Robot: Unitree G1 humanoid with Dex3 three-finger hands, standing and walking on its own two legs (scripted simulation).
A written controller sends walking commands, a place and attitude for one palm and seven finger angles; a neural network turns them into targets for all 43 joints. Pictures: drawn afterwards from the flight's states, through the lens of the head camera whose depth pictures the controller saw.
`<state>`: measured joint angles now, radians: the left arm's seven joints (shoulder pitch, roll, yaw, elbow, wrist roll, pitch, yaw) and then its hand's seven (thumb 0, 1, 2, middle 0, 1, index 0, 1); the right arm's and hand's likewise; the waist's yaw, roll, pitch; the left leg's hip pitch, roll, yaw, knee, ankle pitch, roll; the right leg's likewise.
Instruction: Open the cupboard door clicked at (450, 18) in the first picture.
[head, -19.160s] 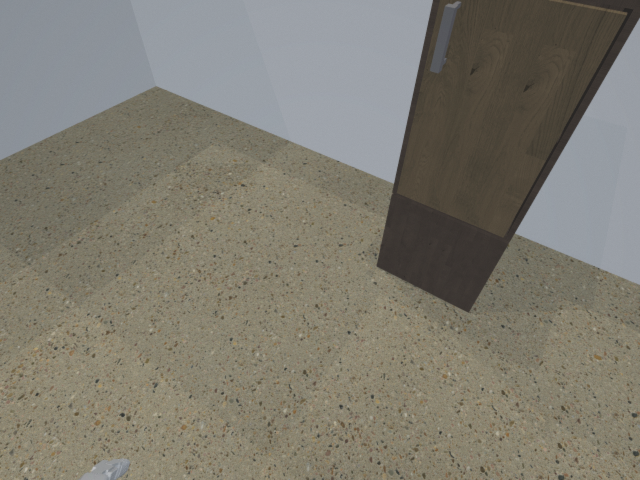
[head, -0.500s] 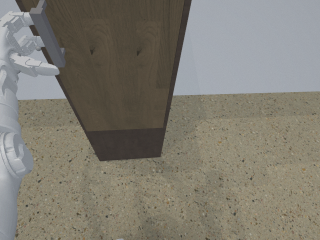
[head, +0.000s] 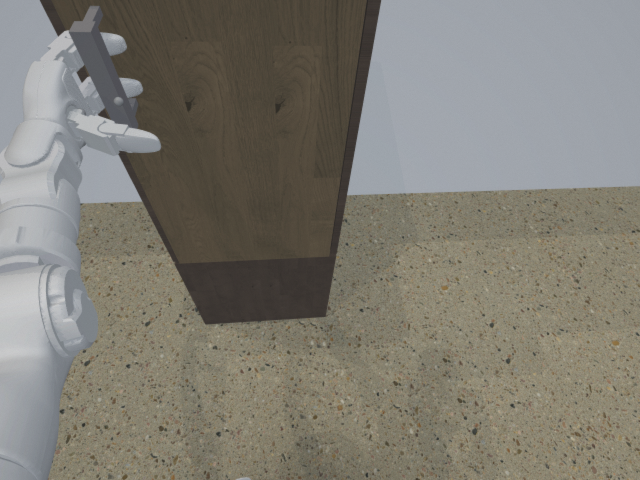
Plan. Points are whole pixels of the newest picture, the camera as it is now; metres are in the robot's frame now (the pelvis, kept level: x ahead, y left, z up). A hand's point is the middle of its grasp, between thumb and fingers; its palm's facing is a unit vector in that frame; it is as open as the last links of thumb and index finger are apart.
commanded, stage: slide the fingers in behind the handle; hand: left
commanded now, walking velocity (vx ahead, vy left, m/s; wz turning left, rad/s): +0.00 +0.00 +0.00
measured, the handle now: (112, 74) +0.58 +0.20 +0.17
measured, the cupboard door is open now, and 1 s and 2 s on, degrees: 0 0 14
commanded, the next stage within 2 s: close the thumb around the handle in 0.50 s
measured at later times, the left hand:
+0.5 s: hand (121, 101) +0.52 +0.18 +0.18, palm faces +0.00 -1.00 +0.01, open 14.0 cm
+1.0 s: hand (122, 101) +0.53 +0.18 +0.17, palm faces +0.00 -1.00 +0.01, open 9.5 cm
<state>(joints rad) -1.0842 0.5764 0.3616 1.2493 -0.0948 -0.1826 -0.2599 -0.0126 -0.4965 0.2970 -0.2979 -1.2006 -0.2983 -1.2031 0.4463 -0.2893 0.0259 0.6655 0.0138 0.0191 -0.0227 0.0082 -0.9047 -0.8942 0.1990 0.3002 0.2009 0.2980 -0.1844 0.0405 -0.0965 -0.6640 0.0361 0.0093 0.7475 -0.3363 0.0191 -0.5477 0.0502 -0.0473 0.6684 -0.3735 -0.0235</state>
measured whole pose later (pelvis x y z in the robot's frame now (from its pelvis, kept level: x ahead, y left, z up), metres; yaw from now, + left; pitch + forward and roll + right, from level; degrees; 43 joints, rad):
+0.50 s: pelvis +0.00 +0.00 +0.00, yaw +0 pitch +14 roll -2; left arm -1.08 0.59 0.38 1.27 -0.08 -0.18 -0.25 -0.01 -0.50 0.30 -0.30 -1.20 -0.30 -1.20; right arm 0.47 -0.29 0.02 0.67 0.01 0.01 -0.02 0.01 -0.90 -0.89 0.20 0.30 0.20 0.30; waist -0.19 0.04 -0.09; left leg -0.65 0.04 0.02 0.73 -0.33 0.02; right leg -0.54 0.05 -0.04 0.66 -0.37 -0.03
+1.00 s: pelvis +0.00 +0.00 +0.00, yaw -1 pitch +15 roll -2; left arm -1.08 0.58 0.37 1.26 -0.08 -0.18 -0.24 -0.01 0.16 0.58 -0.34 -1.27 -0.35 -1.27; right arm 0.46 -0.29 0.03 0.66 0.01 0.01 -0.02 0.01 -0.90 -0.89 0.20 0.30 0.20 0.30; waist -0.19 0.04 -0.10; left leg -0.66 0.04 0.02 0.74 -0.34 0.02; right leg -0.55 0.05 -0.03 0.66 -0.37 -0.02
